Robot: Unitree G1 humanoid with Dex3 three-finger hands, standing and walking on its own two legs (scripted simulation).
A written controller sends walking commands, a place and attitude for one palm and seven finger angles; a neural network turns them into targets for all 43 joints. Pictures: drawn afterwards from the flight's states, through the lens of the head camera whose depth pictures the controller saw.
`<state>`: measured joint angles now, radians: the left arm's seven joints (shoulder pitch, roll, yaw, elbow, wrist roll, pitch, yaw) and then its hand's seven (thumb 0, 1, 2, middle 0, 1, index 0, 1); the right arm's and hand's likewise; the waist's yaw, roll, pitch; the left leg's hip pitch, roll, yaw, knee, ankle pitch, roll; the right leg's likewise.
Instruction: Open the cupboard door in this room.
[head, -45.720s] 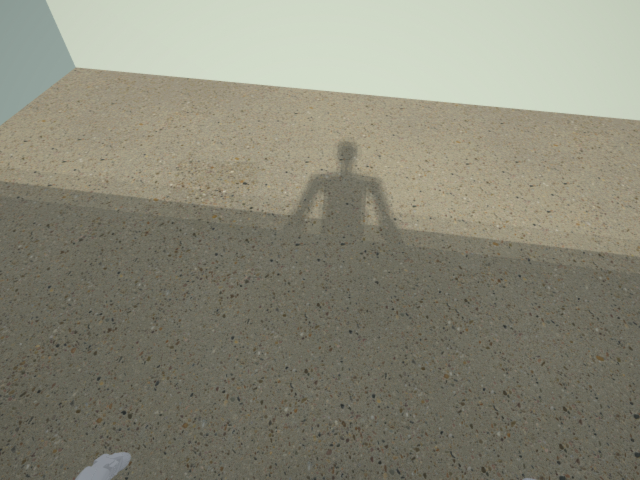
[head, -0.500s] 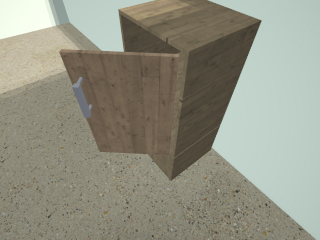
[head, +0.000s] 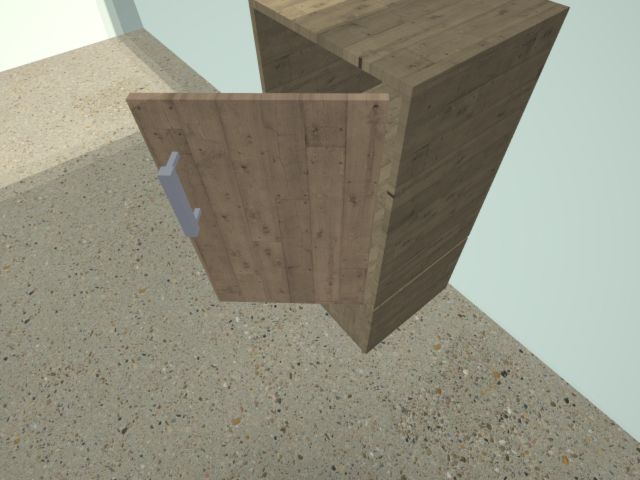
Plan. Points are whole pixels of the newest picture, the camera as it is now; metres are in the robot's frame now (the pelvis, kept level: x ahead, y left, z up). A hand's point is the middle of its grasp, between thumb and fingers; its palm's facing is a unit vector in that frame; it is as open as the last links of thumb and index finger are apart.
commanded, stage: shuffle to correct the standing spot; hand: left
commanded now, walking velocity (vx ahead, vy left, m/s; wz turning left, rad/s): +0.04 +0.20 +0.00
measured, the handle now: (183, 196) +0.54 +0.29 +0.00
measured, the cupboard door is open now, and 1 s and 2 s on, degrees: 49 49 49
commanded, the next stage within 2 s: come to a stop and stand still in 0.12 s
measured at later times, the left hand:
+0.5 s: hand out of the picture +0.04 +0.29 -0.17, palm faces +0.08 -0.97 -0.23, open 7.4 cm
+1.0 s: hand out of the picture +0.03 +0.19 -0.15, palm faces +0.07 -0.97 -0.23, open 7.3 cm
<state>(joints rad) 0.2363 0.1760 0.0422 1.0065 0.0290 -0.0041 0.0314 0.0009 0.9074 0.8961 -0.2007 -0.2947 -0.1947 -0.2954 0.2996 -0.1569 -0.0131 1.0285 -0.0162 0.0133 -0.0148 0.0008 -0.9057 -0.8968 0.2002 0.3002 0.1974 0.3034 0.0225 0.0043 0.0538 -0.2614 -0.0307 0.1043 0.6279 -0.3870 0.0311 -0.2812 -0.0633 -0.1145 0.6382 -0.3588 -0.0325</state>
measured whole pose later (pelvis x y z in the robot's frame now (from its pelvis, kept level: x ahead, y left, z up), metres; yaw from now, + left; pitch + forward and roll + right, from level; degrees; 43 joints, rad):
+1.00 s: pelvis +0.00 +0.01 +0.01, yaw +1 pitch +0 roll +1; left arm 0.26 0.16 0.03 1.02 0.02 -0.01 0.03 0.00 0.94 0.90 -0.20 -0.30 -0.20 -0.30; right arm 0.29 -0.14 -0.03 1.09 -0.01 0.04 -0.03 0.00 -0.91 -0.90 0.20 0.30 0.19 0.30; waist 0.00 0.01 0.01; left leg -0.29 0.04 0.04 0.69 -0.40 -0.03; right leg -0.20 0.06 -0.11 0.44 -0.25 -0.12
